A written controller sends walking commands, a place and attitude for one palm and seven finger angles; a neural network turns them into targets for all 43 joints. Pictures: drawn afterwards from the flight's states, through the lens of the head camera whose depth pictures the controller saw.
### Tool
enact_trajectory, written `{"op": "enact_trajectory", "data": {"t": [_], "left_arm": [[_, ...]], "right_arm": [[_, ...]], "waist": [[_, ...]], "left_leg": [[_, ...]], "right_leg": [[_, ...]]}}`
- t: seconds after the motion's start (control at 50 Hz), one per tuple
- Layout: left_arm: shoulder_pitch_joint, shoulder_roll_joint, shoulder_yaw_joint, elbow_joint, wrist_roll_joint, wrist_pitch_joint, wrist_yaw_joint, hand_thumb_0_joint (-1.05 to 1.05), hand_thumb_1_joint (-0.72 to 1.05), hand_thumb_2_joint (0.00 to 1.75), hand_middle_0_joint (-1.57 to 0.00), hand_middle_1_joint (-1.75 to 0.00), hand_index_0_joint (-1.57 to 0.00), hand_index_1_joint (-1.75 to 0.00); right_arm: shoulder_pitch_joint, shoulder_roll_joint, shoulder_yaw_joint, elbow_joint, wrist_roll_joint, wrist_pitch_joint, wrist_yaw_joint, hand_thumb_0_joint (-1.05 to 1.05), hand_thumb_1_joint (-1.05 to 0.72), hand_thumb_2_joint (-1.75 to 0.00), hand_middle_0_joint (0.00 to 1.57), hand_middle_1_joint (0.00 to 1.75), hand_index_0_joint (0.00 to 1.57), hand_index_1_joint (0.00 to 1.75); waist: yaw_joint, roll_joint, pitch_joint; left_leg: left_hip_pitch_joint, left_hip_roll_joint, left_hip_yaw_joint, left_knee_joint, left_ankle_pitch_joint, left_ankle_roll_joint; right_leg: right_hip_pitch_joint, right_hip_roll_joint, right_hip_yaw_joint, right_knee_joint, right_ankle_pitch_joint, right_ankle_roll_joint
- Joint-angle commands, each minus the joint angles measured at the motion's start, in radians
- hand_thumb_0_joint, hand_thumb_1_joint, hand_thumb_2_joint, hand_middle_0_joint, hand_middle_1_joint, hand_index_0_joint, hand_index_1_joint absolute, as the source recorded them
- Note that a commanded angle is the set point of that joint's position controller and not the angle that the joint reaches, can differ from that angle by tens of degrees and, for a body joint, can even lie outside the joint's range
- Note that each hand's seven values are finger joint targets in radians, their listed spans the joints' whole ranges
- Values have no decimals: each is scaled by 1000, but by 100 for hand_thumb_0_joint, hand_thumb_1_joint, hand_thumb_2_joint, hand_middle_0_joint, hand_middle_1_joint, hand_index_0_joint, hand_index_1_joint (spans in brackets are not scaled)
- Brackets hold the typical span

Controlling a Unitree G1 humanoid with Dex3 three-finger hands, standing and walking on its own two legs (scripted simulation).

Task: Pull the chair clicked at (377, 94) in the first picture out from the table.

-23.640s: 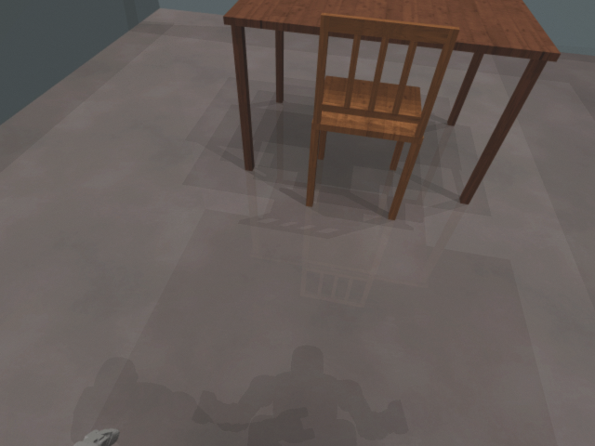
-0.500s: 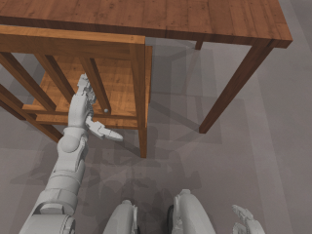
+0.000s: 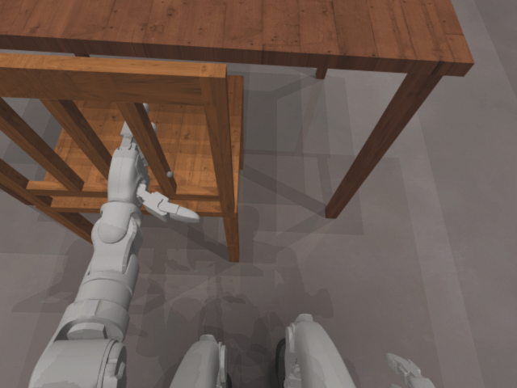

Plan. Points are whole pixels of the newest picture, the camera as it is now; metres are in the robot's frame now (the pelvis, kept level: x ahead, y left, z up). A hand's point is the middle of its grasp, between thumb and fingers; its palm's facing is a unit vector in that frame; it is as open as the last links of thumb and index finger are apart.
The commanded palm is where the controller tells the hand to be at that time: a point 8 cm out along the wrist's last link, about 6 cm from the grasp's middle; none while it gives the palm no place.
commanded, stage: push the fingers through the gap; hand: left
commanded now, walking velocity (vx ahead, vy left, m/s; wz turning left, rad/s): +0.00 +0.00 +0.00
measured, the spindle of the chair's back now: (96, 151) +0.47 +0.24 +0.02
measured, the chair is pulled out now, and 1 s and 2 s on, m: -0.01 -0.01 0.03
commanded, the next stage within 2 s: hook a spindle and tug to test in 0.14 s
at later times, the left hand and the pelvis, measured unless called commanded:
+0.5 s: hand (167, 175) +0.43 +0.13 +0.02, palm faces -0.07 -1.00 -0.03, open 16.3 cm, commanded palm +0.40 +0.17 +0.02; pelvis +0.00 +0.00 +0.00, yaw +0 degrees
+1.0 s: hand (164, 172) +0.43 +0.13 +0.02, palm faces -0.05 -1.00 -0.01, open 7.9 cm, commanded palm +0.41 +0.16 +0.02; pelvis +0.01 +0.01 +0.00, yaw +0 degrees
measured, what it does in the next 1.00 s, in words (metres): stands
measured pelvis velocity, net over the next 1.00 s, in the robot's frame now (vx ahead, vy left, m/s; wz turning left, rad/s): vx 0.01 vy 0.01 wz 0.00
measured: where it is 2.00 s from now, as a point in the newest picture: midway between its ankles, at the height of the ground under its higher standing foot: outside the picture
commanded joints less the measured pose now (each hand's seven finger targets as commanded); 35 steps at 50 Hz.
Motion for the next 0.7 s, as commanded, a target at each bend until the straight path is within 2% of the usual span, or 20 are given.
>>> {"op": "enact_trajectory", "data": {"t": [0.0,0.02,0.04,0.1,0.14,0.16,0.22,0.26,0.28,0.3,0.36,0.42,0.44,0.48,0.52,0.6,0.68], "left_arm": [[-321,138,28,-181,2,-79,-3,0,-50,30,-6,-8,-6,-8],[-319,127,21,-199,-2,-81,-5,0,-50,30,-6,-8,-6,-8],[-320,140,31,-203,-4,-83,-6,0,-50,30,-6,-8,-6,-8],[-316,119,14,-194,-6,-82,-11,0,-50,30,-6,-8,-6,-8],[-327,139,27,-210,-5,-84,-7,0,-50,30,-6,-8,-6,-8],[-322,120,12,-208,-5,-82,-9,0,-50,30,-6,-8,-6,-8],[-315,117,12,-200,-7,-81,-7,0,-50,30,-6,-8,-6,-8],[-333,115,11,-189,-6,-81,-8,0,-50,30,-10,-19,-10,-19],[-340,141,29,-192,-5,-82,-6,0,-50,30,-11,-24,-11,-24],[-325,130,24,-181,-5,-82,-7,0,-50,30,-13,-30,-13,-30],[-363,113,5,-192,-2,-86,-7,0,-50,30,-18,-46,-18,-46],[-326,126,24,-199,-11,-86,-8,0,-50,30,-24,-63,-24,-63],[-314,137,23,-201,-4,-86,-10,0,-50,30,-25,-68,-25,-68],[-350,85,-23,-193,-4,-82,-12,0,-50,30,-29,-79,-29,-79],[-356,95,-14,-180,-3,-79,-8,0,-50,30,-32,-90,-32,-90],[-344,92,-17,-195,-1,-82,-8,0,-28,40,-39,-112,-39,-112],[-356,95,-14,-168,-2,-73,-12,0,-5,49,-46,-134,-46,-134]], "right_arm": [[96,-157,-63,-80,-3,-34,-12,0,-90,-90,20,30,20,30],[93,-155,-63,-83,-4,-35,-12,0,-90,-90,20,30,20,30],[94,-156,-63,-87,-4,-36,-12,0,-90,-90,20,30,20,30],[91,-155,-63,-81,-4,-33,-11,0,-90,-90,20,30,20,30],[91,-158,-64,-86,-5,-35,-11,0,-90,-90,20,30,20,30],[90,-156,-64,-83,-4,-34,-11,0,-90,-90,20,30,20,30],[85,-156,-63,-83,-2,-33,-11,0,-90,-90,20,30,20,30],[86,-157,-62,-83,-3,-34,-12,0,-90,-90,20,30,20,30],[86,-158,-61,-81,-3,-35,-13,0,-90,-90,20,30,20,30],[85,-157,-61,-84,-2,-35,-14,0,-90,-90,20,30,20,30],[86,-156,-62,-79,-5,-38,-13,0,-90,-90,20,30,20,30],[86,-158,-64,-81,-4,-37,-12,0,-90,-90,20,30,20,30],[84,-161,-64,-88,-4,-38,-12,0,-90,-90,20,30,20,30],[82,-155,-63,-79,-3,-35,-9,0,-90,-90,20,30,20,30],[84,-158,-63,-79,-3,-35,-10,0,-90,-90,20,30,20,30],[90,-157,-66,-80,-4,-36,-10,0,-90,-90,20,30,20,30],[93,-160,-66,-71,-3,-32,-11,0,-90,-90,20,30,20,30]], "waist": [[-22,-1,-458],[-17,16,-479],[-13,30,-489],[-16,25,-489],[-12,49,-496],[-18,43,-496],[-21,12,-477],[-23,16,-463],[-19,17,-463],[-17,8,-464],[-27,37,-482],[-15,19,-496],[-9,34,-503],[-27,44,-476],[-29,20,-456],[-23,24,-496],[-34,9,-467]], "left_leg": [[135,3,-61,-169,401,-37],[146,2,-58,-168,410,-37],[153,1,-58,-167,425,-37],[166,5,-63,-168,426,-41],[179,5,-70,-169,438,-44],[188,6,-67,-167,447,-44],[162,5,-66,-169,419,-41],[153,3,-65,-171,399,-39],[148,3,-67,-172,394,-40],[142,1,-61,-171,389,-37],[172,4,-70,-164,412,-41],[170,3,-66,-168,421,-42],[175,4,-71,-168,433,-44],[185,7,-73,-170,426,-46],[163,5,-74,-172,394,-42],[188,6,-74,-169,429,-43],[167,6,-74,-165,419,-41]], "right_leg": [[432,17,66,-95,278,-9],[439,16,67,-94,284,-9],[445,17,68,-92,297,-12],[431,16,63,-92,284,-9],[418,17,59,-85,281,-13],[415,18,61,-89,288,-11],[424,17,62,-96,277,-8],[416,17,62,-97,261,-8],[422,17,62,-95,258,-10],[430,17,66,-98,259,-9],[397,17,61,-90,260,-10],[430,17,63,-95,276,-10],[422,17,61,-85,277,-13],[389,16,55,-91,260,-10],[391,19,56,-97,237,-10],[405,18,56,-92,266,-11],[392,18,55,-94,261,-10]]}}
